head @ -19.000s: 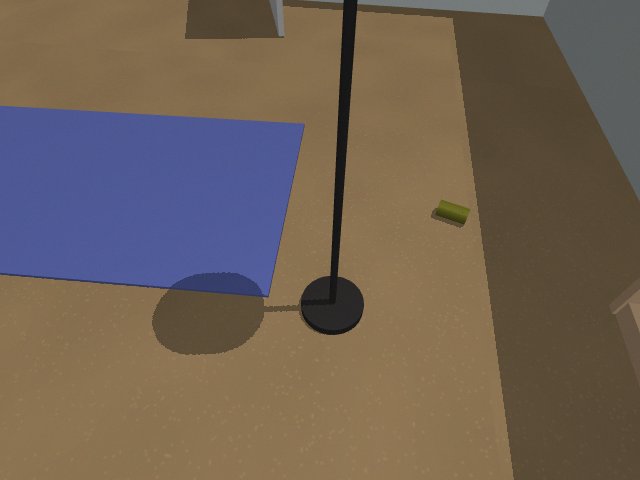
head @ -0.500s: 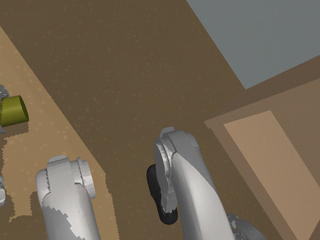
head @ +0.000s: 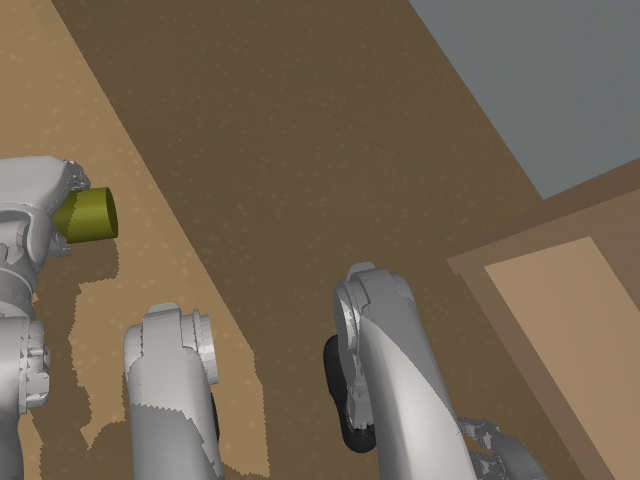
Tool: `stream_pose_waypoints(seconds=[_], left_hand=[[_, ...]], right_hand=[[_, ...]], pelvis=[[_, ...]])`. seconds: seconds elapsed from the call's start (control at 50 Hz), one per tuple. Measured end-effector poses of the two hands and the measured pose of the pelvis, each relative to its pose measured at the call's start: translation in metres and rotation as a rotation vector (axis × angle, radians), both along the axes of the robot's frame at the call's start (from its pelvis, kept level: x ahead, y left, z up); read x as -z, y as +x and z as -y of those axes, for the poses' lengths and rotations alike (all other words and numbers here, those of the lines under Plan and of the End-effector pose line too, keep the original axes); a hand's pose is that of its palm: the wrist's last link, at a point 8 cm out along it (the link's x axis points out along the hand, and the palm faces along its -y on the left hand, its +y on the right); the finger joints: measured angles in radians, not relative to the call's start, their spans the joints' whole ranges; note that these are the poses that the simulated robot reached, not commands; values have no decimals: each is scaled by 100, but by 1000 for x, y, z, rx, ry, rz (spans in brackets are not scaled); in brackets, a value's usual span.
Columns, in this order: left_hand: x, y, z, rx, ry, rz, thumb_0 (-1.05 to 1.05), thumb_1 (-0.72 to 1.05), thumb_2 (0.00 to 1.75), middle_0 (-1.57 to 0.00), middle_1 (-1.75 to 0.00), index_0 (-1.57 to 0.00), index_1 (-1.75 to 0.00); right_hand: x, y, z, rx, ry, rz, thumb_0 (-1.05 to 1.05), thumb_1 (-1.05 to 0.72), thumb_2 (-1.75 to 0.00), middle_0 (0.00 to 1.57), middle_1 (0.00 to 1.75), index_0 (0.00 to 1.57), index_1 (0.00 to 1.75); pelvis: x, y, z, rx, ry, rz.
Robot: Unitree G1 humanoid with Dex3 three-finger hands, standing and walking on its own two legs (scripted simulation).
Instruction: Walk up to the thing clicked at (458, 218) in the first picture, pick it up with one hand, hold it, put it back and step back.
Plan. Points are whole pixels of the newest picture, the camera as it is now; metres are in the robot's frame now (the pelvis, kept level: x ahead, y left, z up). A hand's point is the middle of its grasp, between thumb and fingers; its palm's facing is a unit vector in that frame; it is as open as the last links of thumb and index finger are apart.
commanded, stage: lift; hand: left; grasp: from above
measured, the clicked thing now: (59, 218) +0.47 +0.27 -0.18
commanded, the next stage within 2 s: hold in 1.78 s
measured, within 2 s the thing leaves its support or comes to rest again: neither
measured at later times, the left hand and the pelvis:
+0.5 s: hand (9, 210) +0.44 +0.28 -0.07, palm faces -0.45 -0.06 -0.89, open 9.6 cm; pelvis +0.00 +0.01 +0.05, yaw +1 degrees
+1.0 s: hand out of the picture +0.38 +0.27 +0.11, palm faces -0.41 -0.09 -0.91, open 9.6 cm; pelvis +0.01 +0.00 +0.20, yaw +3 degrees
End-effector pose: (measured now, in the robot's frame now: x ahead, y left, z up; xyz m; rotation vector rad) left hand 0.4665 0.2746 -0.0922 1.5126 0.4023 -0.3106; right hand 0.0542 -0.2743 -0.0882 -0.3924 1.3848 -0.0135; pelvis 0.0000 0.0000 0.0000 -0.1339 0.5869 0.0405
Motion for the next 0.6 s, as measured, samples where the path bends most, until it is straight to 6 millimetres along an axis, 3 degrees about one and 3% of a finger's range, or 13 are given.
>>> stream_pose_waypoints(seconds=[0.3,0.44,0.6], left_hand=[[-31,-1,-2,-33,-1,2,-3,6,25,-97,-7,-93,-14],[-60,-11,-6,-30,0,-17,-3,6,28,-94,-11,-91,-17],[-104,-31,-12,-26,-6,-14,-2,5,31,-92,-17,-89,-22]], right_hand=[[-19,-21,-3,88,-27,-29,0,-91,-91,20,30,20,30],[-37,-10,-5,113,-27,9,0,-91,-91,20,30,21,30],[-63,18,-9,104,-16,83,0,-91,-91,20,30,21,30]], pelvis=[[-21,-1,-2,-4,4,-19],[-42,-1,-5,-7,5,-24],[-74,-2,-7,-14,11,-17]])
